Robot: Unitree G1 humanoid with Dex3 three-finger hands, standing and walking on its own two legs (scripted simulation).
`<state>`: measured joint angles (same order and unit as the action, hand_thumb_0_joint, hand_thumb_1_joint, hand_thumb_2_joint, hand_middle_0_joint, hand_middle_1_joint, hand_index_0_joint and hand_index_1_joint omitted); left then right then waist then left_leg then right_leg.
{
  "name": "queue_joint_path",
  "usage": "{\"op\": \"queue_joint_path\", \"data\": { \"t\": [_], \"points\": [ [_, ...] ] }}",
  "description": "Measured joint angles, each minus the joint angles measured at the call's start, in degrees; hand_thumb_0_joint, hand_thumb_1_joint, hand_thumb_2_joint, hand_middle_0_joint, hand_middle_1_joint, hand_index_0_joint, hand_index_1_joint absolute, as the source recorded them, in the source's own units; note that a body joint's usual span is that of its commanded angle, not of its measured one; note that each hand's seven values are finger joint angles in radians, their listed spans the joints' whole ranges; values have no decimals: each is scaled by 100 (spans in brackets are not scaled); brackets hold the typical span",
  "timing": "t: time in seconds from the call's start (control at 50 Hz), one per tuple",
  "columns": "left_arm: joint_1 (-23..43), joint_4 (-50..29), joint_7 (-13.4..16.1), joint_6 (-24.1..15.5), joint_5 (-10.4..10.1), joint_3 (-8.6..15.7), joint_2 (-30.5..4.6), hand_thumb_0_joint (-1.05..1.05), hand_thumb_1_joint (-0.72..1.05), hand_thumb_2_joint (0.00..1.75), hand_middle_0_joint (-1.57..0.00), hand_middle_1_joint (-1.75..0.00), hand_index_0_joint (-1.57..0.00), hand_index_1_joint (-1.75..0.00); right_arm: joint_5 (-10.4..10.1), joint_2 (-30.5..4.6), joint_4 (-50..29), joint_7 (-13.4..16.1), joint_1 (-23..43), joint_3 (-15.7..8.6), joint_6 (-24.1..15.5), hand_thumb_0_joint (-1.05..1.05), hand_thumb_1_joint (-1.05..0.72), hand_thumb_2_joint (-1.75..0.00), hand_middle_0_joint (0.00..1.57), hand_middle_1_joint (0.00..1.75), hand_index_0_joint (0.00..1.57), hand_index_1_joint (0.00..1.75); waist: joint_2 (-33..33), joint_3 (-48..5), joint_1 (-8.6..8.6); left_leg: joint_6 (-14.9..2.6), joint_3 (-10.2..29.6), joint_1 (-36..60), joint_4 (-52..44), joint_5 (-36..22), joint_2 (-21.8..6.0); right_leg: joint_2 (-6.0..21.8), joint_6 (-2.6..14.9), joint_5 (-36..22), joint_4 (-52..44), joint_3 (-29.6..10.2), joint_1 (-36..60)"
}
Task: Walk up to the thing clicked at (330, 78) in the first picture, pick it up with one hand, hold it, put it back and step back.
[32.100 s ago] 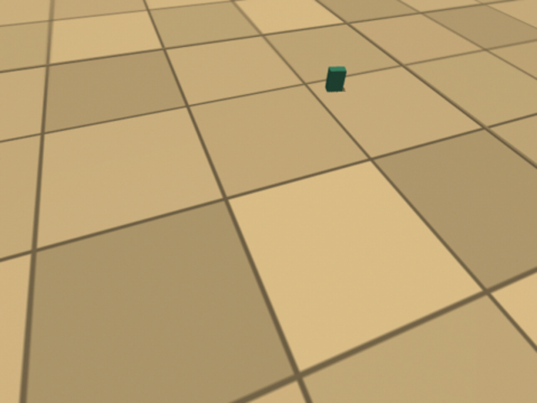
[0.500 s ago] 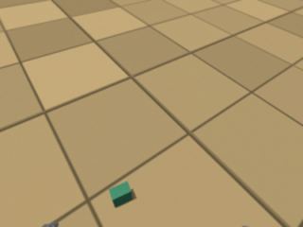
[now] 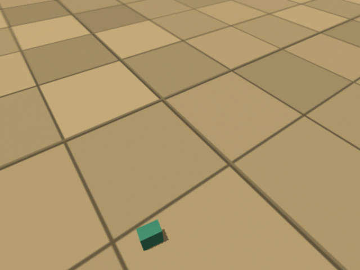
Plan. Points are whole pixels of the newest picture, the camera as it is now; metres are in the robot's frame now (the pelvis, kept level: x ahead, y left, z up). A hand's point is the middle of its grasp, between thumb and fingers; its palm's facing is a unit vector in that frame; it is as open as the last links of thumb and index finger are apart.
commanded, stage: stand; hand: left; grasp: from the side
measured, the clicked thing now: (150, 235) +0.42 +0.16 -0.70
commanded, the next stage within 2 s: step back in 1.36 s
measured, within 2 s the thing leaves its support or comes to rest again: neither
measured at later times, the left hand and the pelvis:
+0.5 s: hand out of the picture +0.07 +0.24 -0.16, palm faces -0.02 -0.94 -0.34, open 7.4 cm; pelvis +0.01 +0.00 +0.00, yaw -1 degrees
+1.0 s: hand out of the picture +0.10 +0.25 -0.15, palm faces -0.01 -0.94 -0.34, open 7.4 cm; pelvis +0.03 +0.00 +0.00, yaw -1 degrees
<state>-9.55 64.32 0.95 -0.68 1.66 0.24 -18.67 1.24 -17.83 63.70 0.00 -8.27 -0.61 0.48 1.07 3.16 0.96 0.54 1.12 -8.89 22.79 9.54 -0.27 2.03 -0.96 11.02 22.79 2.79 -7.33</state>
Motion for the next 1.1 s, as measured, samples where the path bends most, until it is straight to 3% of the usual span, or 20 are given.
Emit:
{"op": "queue_joint_path", "data": {
  "t": [1.1],
  "points": [
    [363,203,-46,6,-71,52,-16,1,90,90,-21,-30,-20,-30,-47,-161,196,31,283,70,-68,1,-90,-90,20,30,20,30,-64,-26,-43,20,-70,296,-419,78,-38,-41,-3,27,-462,-58,285]
  ]
}}
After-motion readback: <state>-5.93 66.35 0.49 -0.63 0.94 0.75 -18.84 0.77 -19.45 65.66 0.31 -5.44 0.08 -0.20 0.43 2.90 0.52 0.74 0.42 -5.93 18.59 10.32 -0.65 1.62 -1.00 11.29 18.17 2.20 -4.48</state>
